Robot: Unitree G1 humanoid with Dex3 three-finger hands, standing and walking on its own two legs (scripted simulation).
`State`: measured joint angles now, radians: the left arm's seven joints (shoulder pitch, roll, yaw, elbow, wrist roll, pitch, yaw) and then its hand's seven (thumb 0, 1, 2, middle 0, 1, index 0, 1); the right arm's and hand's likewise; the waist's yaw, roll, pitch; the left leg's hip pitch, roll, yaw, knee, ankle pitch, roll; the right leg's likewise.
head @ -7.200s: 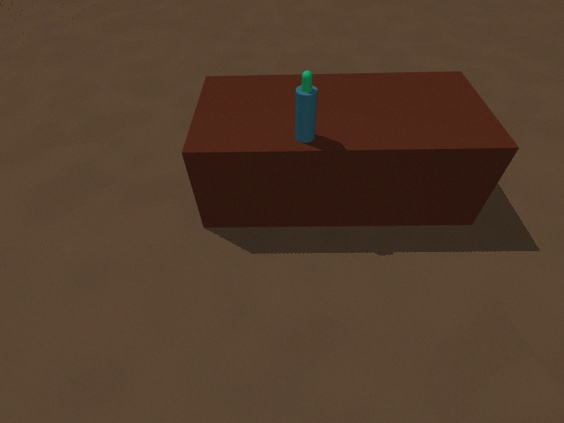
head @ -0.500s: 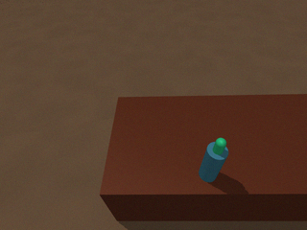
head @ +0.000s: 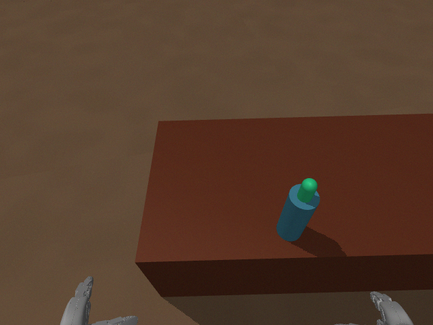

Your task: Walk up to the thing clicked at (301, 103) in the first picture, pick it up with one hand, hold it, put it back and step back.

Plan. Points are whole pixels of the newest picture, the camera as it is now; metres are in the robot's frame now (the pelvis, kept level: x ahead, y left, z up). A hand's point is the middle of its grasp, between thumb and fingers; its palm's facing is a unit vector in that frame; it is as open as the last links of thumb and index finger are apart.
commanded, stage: go down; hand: right
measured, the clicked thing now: (298, 208) +0.45 -0.20 -0.18
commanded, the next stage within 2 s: none
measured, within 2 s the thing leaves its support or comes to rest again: neither
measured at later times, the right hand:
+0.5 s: hand (373, 321) +0.17 -0.27 -0.12, palm faces +0.05 +0.95 -0.32, open 17.1 cm
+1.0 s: hand (384, 322) +0.17 -0.28 -0.10, palm faces +0.08 +0.95 -0.32, open 17.1 cm
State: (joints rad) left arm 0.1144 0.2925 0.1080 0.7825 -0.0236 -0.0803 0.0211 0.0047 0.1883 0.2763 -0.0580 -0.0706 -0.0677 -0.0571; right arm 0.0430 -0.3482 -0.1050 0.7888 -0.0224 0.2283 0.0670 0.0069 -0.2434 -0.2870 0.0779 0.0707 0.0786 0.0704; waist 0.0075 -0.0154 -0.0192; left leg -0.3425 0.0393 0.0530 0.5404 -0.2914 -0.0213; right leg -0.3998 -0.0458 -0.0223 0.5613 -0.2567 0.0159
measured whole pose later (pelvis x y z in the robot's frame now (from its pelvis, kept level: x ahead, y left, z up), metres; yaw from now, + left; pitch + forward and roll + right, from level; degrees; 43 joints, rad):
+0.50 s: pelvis +0.02 +0.00 -0.02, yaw +0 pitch +8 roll +1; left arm 0.26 0.27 0.08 0.57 -0.01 -0.12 0.09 -0.01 -0.51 0.06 -0.06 -0.06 -0.06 -0.06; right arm 0.22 -0.38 -0.17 0.45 -0.01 0.35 0.12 0.00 0.45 -0.04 0.06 0.05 0.06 0.05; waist 0.01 -0.02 -0.08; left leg -0.45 0.04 0.06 0.72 -0.41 -0.03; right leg -0.53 -0.05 -0.01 0.76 -0.38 0.02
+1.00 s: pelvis +0.02 -0.01 -0.03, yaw -1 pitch +10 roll +2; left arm 0.37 0.26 0.05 0.37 -0.02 -0.11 0.12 -0.01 -0.54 0.06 -0.06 -0.06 -0.06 -0.06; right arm 0.33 -0.41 -0.22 0.21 0.03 0.43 0.15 0.00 0.45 -0.05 0.05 0.05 0.06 0.05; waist 0.01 -0.02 -0.12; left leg -0.53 0.04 0.07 0.83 -0.46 -0.03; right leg -0.61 -0.05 0.01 0.88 -0.43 0.01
